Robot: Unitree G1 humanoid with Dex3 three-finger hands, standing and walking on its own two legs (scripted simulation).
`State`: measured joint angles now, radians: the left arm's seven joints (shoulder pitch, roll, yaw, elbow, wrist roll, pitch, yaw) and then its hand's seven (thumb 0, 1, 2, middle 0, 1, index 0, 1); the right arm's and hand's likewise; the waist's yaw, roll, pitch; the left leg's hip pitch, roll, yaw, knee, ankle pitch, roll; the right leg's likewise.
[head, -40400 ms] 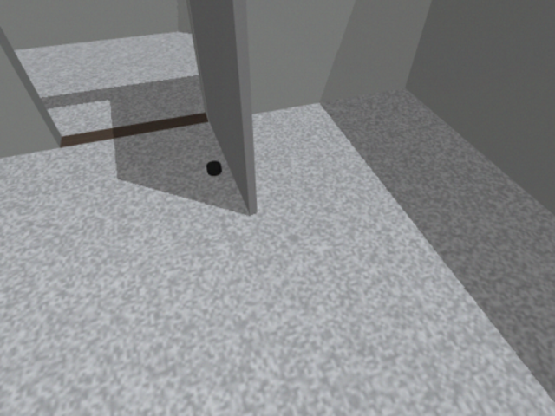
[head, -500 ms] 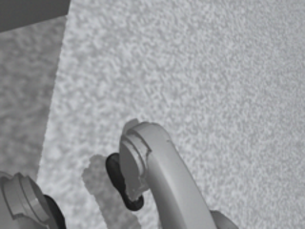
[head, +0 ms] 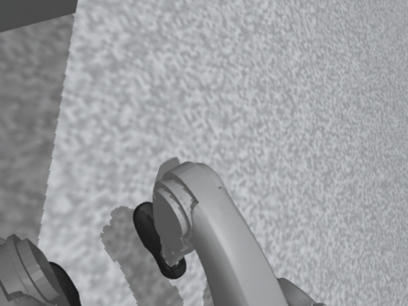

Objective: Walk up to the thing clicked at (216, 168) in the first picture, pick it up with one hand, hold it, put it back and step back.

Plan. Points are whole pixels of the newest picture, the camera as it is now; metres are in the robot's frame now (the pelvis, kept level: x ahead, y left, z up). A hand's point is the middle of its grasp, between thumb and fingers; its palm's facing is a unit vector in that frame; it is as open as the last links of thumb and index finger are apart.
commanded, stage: open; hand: left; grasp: from above
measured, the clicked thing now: out of the picture +0.49 +0.32 -0.29
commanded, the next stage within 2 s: withdraw in 1.10 s
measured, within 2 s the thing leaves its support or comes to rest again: neither
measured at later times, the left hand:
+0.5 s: hand out of the picture +0.48 +0.30 -0.26, palm faces -0.42 -0.15 -0.89, open 11.9 cm
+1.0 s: hand out of the picture +0.48 +0.30 -0.26, palm faces -0.44 -0.15 -0.89, open 13.9 cm
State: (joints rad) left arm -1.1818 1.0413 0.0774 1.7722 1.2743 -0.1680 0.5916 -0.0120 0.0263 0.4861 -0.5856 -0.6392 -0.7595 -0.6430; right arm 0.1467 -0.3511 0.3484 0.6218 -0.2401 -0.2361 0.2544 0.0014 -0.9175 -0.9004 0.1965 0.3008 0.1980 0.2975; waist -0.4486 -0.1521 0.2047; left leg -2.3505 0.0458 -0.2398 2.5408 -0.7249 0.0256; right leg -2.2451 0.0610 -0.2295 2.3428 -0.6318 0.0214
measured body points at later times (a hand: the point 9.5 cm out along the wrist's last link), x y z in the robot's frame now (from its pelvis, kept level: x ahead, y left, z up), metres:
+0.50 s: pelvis +0.00 +0.00 +0.00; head +0.29 +0.13 +0.31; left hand +0.50 +0.31 -0.21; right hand +0.02 -0.23 -0.04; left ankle +0.06 +0.12 -0.27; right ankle +0.12 -0.10 -0.27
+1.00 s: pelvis +0.00 +0.00 +0.01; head +0.30 +0.13 +0.31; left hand +0.50 +0.31 -0.21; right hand +0.02 -0.23 -0.04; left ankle +0.06 +0.12 -0.27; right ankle +0.12 -0.10 -0.27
